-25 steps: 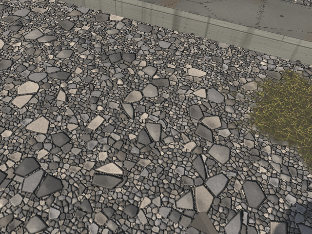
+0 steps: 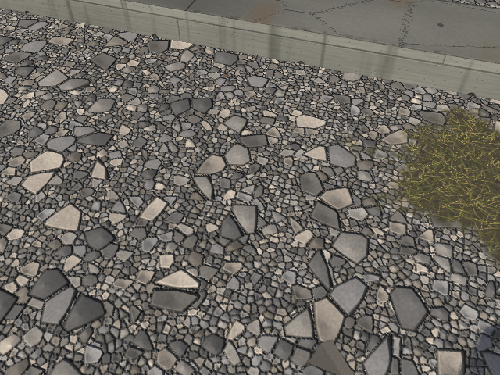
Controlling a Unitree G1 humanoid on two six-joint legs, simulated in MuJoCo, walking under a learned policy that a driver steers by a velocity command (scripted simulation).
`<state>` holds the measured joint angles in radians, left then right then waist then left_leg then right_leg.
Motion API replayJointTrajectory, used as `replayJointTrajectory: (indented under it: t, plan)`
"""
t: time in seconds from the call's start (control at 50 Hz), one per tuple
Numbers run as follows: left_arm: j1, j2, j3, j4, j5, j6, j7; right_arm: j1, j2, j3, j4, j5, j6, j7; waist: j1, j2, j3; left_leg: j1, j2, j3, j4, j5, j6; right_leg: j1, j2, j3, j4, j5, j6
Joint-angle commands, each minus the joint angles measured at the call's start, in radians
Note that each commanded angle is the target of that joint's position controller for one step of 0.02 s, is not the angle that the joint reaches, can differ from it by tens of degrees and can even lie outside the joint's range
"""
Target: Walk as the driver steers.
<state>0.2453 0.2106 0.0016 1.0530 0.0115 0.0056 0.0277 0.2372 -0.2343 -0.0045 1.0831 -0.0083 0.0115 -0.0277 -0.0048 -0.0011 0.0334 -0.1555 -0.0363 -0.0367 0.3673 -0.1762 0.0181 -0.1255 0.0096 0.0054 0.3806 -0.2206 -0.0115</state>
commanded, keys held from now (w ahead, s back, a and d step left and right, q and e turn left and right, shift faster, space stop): no key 0.20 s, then w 0.80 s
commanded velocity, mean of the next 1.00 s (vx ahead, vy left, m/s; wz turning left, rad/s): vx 0.28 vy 0.00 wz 0.00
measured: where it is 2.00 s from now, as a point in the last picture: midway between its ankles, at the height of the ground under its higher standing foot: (257, 280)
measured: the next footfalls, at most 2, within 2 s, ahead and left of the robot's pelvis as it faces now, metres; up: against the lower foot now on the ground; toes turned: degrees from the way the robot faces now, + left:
right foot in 0.92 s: +0.42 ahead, -0.06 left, +0.00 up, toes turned -4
left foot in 1.46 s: +0.73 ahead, +0.11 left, +0.00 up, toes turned +3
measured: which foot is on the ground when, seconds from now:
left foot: down 0.00-0.94, up 0.96-1.00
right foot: down 0.00-0.48, up 0.50-0.90, down 0.92-1.00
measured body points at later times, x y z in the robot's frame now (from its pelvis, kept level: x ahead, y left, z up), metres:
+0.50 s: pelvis +0.05 +0.02 -0.01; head +0.04 +0.04 +0.44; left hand +0.00 +0.27 -0.17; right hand +0.06 -0.23 -0.16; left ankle +0.03 +0.10 -0.75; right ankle -0.01 -0.11 -0.74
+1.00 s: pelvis +0.30 +0.00 -0.03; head +0.33 +0.00 +0.42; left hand +0.44 +0.24 -0.15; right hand +0.22 -0.23 -0.18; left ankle +0.10 +0.10 -0.66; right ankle +0.38 -0.05 -0.75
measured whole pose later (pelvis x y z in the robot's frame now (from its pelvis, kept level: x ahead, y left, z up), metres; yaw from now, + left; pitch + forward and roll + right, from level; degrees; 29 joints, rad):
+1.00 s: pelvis +0.30 +0.00 -0.03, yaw +0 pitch +0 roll -1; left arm 0.08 0.20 0.05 0.94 0.02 -0.07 -0.01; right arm 0.44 -0.17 -0.02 1.11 -0.01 -0.08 -0.01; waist -0.03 0.02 0.07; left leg -0.15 -0.03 -0.01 1.09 -0.40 0.09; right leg -0.41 0.06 -0.13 0.59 -0.18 -0.13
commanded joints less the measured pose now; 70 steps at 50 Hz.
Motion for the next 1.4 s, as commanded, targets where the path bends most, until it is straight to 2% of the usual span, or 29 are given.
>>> replayJointTrajectory:
  t: [0.02,0.2,0.26,0.3,0.34,0.36,0.42,0.46,0.48,0.5,0.52,0.54,0.58,0.68,0.76,0.82,0.86,0.9,0.92,0.94,0.96,0.98,1.0,1.02,1.06,1.14,1.24,1.34,1.4]
  plan:
    - [0.035,0.099,0.014,-0.005,0.000,-0.007,0.004,0.016,-0.083,-0.009,-0.007,0.000,-0.009,-0.004,0.006,-0.001,0.026,-0.020,0.095,-0.097,-0.065,0.029,0.021,-0.051,-0.100,0.103,-0.088,0.017,-0.033]
    - [0.059,0.070,0.005,0.038,-0.002,-0.010,0.007,0.056,-0.056,0.000,0.042,0.000,-0.010,-0.009,0.003,-0.007,0.032,-0.022,0.099,-0.091,-0.054,0.039,0.018,-0.066,-0.093,0.101,-0.085,0.025,-0.035]
    - [0.082,0.105,0.021,0.042,0.000,0.000,0.006,0.070,-0.064,-0.008,0.040,-0.006,-0.004,-0.008,0.008,-0.041,0.031,-0.073,0.038,-0.048,0.013,-0.281,0.041,-0.094,-0.069,0.120,-0.092,-0.348,-0.067]
    - [0.116,0.119,0.033,0.038,0.003,0.009,0.002,0.041,-0.049,-0.010,0.015,-0.018,-0.001,0.001,0.029,-0.079,0.109,-0.211,0.006,-0.026,0.100,-0.421,0.056,-0.123,-0.117,0.216,-0.140,-0.575,-0.119]
    - [0.169,0.137,0.049,0.055,0.006,0.007,0.004,0.016,0.008,0.000,-0.014,-0.031,-0.017,0.013,0.043,-0.162,0.125,-0.284,-0.007,0.066,0.281,-0.264,0.044,-0.076,-0.249,0.383,-0.235,-0.626,-0.187]
    - [0.170,0.134,0.053,0.054,0.007,0.002,0.003,0.002,-0.002,-0.003,-0.028,-0.034,-0.028,0.017,0.043,-0.150,0.127,-0.287,0.024,0.068,0.338,-0.224,0.043,-0.093,-0.289,0.419,-0.263,-0.581,-0.209]
    - [0.097,0.140,0.064,0.030,0.007,-0.015,-0.005,0.049,-0.002,-0.010,-0.037,-0.021,-0.057,0.031,-0.013,-0.121,0.108,-0.170,0.033,0.085,0.243,-0.245,0.058,-0.153,-0.245,0.316,-0.220,-0.463,-0.188]
    - [0.027,0.124,0.067,0.004,0.000,-0.020,-0.009,0.214,0.014,-0.016,0.021,-0.010,-0.068,0.026,-0.088,-0.085,0.113,0.121,-0.018,0.111,0.052,-0.171,0.072,-0.344,-0.151,0.201,-0.086,-0.451,-0.148]
    - [-0.002,0.080,0.056,-0.019,0.004,-0.030,-0.013,0.305,-0.032,-0.029,0.042,-0.018,-0.076,0.015,-0.120,0.045,0.105,0.247,0.094,-0.064,-0.061,-0.274,0.085,-0.463,-0.082,0.111,0.110,-0.385,-0.116]
    - [-0.017,-0.009,0.033,-0.057,0.000,-0.043,-0.024,0.424,-0.137,-0.054,0.058,-0.017,-0.080,0.009,-0.143,0.286,0.047,0.340,0.339,-0.482,-0.260,-0.575,0.151,-0.607,0.044,-0.061,0.435,-0.318,-0.072]
    - [-0.045,0.071,0.049,-0.078,0.031,-0.047,-0.030,0.425,-0.156,-0.063,0.073,-0.017,-0.070,0.009,-0.117,0.219,0.110,0.235,0.421,-0.622,-0.292,-0.663,0.217,-0.669,0.011,-0.022,0.602,-0.319,-0.086]
    - [-0.064,0.082,0.053,-0.081,0.034,-0.053,-0.041,0.319,-0.108,-0.052,0.035,-0.019,-0.074,0.013,-0.063,0.106,0.167,0.162,0.389,-0.550,-0.282,-0.607,0.215,-0.677,-0.041,0.015,0.672,-0.217,-0.093]
    - [-0.031,0.055,0.050,-0.058,0.022,-0.069,-0.059,0.223,-0.067,-0.041,-0.006,-0.012,-0.095,0.016,-0.010,0.061,0.139,0.139,0.298,-0.362,-0.291,-0.340,0.173,-0.620,-0.079,0.016,0.661,-0.069,-0.077]
    - [-0.110,0.041,0.051,-0.089,0.025,-0.051,-0.066,0.328,-0.022,-0.020,0.031,-0.007,-0.118,0.009,-0.014,0.080,0.078,0.217,0.226,-0.133,-0.233,0.220,0.161,-0.638,-0.066,-0.063,0.620,0.034,-0.029]
    - [-0.298,0.016,0.032,-0.172,0.014,-0.047,-0.065,0.344,-0.026,-0.013,0.032,-0.010,-0.118,0.005,-0.043,0.098,0.110,0.161,0.200,-0.060,-0.229,0.399,0.163,-0.573,-0.035,-0.120,0.392,0.098,-0.020]
    - [-0.336,0.026,0.028,-0.203,0.006,-0.047,-0.060,0.346,-0.050,-0.016,0.038,-0.012,-0.120,0.002,-0.038,0.118,0.111,0.168,0.219,-0.039,-0.214,0.529,0.160,-0.457,-0.008,-0.145,0.254,0.120,-0.058]
    - [-0.260,0.056,0.040,-0.193,0.005,-0.053,-0.047,0.313,-0.069,-0.021,0.035,-0.011,-0.123,0.001,0.011,0.115,0.067,0.199,0.233,-0.012,-0.111,0.793,0.142,-0.326,0.029,-0.151,0.214,0.102,-0.100]
    - [-0.006,0.098,0.066,-0.114,0.002,-0.068,-0.032,0.282,-0.094,-0.030,0.030,-0.008,-0.118,0.000,0.119,0.096,-0.067,0.208,0.216,0.021,0.180,0.931,0.114,-0.063,0.071,-0.146,0.140,0.109,-0.140]
    - [0.143,0.136,0.084,-0.069,0.015,-0.075,-0.021,0.273,-0.091,-0.029,0.021,-0.005,-0.117,0.004,0.177,0.076,-0.143,0.073,0.184,0.036,0.395,0.737,0.103,0.158,0.000,-0.075,0.111,0.084,-0.165]
    - [0.267,0.235,0.109,-0.056,0.042,-0.078,-0.015,0.327,-0.005,-0.012,-0.010,0.009,-0.115,0.014,0.167,-0.087,-0.272,-0.177,0.085,0.086,0.748,0.222,0.080,0.400,-0.287,0.298,0.081,-0.106,-0.237]
    - [0.229,0.244,0.113,-0.058,0.024,-0.064,-0.031,0.380,-0.002,-0.025,-0.007,0.017,-0.111,0.022,0.118,-0.186,-0.323,-0.403,-0.060,0.018,1.020,-0.330,0.072,0.446,-0.432,0.739,-0.109,-0.171,-0.353]
    - [0.100,0.199,0.104,-0.074,-0.002,-0.063,-0.036,0.287,-0.050,-0.038,-0.031,-0.004,-0.105,0.020,0.069,-0.087,-0.161,-0.482,0.026,-0.033,1.048,-0.234,0.088,0.300,-0.389,0.634,-0.151,-0.280,-0.326]
    - [0.018,0.121,0.084,-0.092,-0.008,-0.072,-0.040,0.194,-0.052,-0.041,-0.057,-0.014,-0.109,0.026,0.055,-0.023,-0.046,-0.483,0.067,-0.023,0.994,-0.146,0.091,0.145,-0.352,0.490,-0.182,-0.238,-0.298]
    - [-0.013,0.076,0.071,-0.088,-0.001,-0.083,-0.040,0.162,-0.031,-0.041,-0.063,-0.014,-0.109,0.028,0.022,0.010,0.015,-0.438,0.099,-0.021,0.931,-0.104,0.090,0.031,-0.304,0.385,-0.211,-0.120,-0.264]
    - [0.015,0.028,0.052,-0.057,0.005,-0.101,-0.031,0.183,0.004,-0.040,-0.059,-0.033,-0.085,0.038,-0.029,-0.010,0.023,-0.342,0.127,-0.019,0.844,-0.090,0.072,-0.075,-0.238,0.243,-0.228,0.050,-0.221]
    - [0.116,0.073,0.054,-0.023,0.003,-0.119,-0.026,0.081,0.007,-0.043,-0.105,-0.035,-0.055,0.050,-0.035,-0.031,0.048,-0.421,0.143,0.032,0.724,-0.018,0.038,-0.071,-0.202,0.131,-0.259,0.200,-0.218]
    - [0.211,0.068,0.043,-0.011,-0.002,-0.116,-0.026,-0.162,0.008,-0.035,-0.191,-0.019,-0.056,0.058,0.023,-0.042,0.079,-0.478,0.129,0.094,0.429,0.156,0.008,0.002,-0.158,0.048,-0.264,0.371,-0.177]
    - [0.306,0.077,0.040,0.020,0.007,-0.112,-0.014,-0.298,0.005,-0.028,-0.238,-0.012,-0.063,0.057,0.069,-0.062,0.078,-0.474,0.084,0.130,0.254,0.177,0.033,0.174,-0.191,0.034,-0.219,0.513,-0.173]
    - [0.289,0.093,0.044,0.025,0.017,-0.108,-0.005,-0.281,-0.015,-0.037,-0.249,-0.013,-0.075,0.051,0.037,-0.070,0.064,-0.407,0.050,0.136,0.190,0.072,0.076,0.254,-0.222,0.021,-0.127,0.723,-0.172]
Keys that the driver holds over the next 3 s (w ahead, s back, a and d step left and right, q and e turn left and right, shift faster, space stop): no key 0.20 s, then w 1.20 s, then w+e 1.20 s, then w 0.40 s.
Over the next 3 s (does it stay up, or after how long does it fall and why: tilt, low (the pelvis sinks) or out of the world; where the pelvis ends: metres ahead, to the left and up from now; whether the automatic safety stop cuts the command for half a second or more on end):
stays up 1.32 -0.25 -0.01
